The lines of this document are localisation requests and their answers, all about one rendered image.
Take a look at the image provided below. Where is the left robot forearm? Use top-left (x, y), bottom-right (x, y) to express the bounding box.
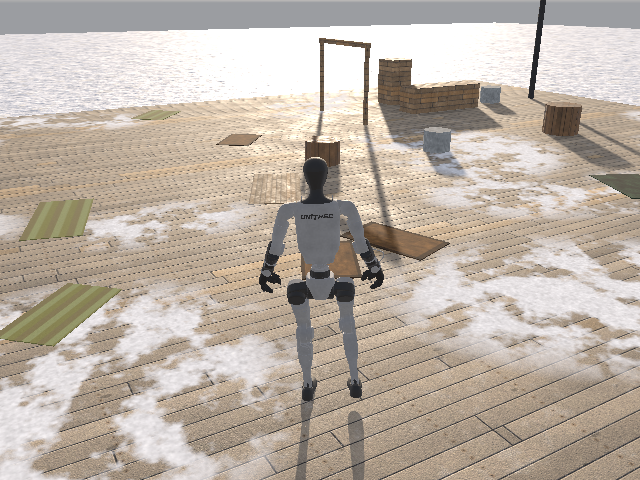
top-left (261, 240), bottom-right (279, 277)

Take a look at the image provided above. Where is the robot torso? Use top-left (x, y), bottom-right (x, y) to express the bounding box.
top-left (294, 195), bottom-right (341, 300)

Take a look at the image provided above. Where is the robot left hand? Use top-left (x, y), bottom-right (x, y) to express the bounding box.
top-left (259, 273), bottom-right (281, 293)

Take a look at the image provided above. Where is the right robot forearm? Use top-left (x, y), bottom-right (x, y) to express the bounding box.
top-left (360, 238), bottom-right (381, 273)

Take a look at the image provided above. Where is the left robot upper arm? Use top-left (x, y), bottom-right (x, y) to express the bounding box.
top-left (269, 201), bottom-right (296, 256)

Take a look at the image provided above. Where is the right robot upper arm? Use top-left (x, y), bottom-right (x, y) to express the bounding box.
top-left (337, 200), bottom-right (369, 254)

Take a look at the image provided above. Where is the robot right thigh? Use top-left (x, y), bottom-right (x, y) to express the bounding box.
top-left (334, 277), bottom-right (355, 334)

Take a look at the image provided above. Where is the robot right hand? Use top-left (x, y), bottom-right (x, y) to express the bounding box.
top-left (361, 268), bottom-right (384, 289)

